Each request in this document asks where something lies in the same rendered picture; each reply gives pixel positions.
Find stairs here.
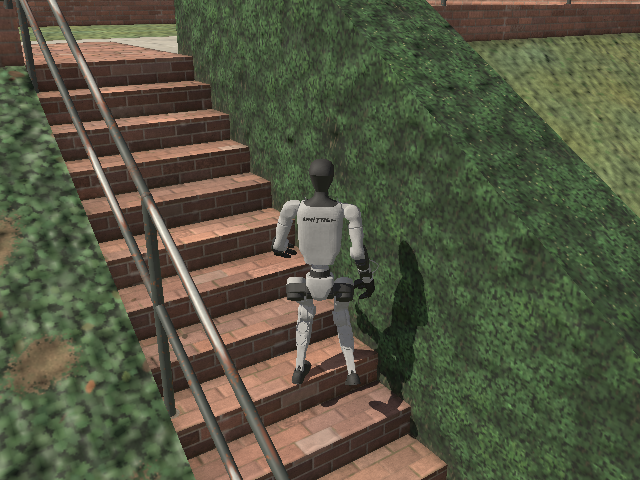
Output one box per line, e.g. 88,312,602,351
25,56,448,480

